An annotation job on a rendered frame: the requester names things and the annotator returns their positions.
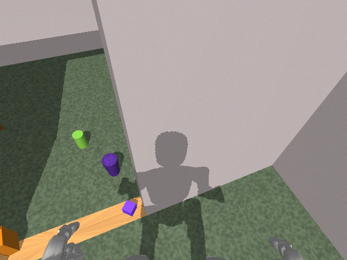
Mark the left robot hand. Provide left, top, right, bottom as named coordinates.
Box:
left=41, top=222, right=85, bottom=260

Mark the right robot hand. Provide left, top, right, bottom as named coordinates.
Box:
left=269, top=237, right=303, bottom=260

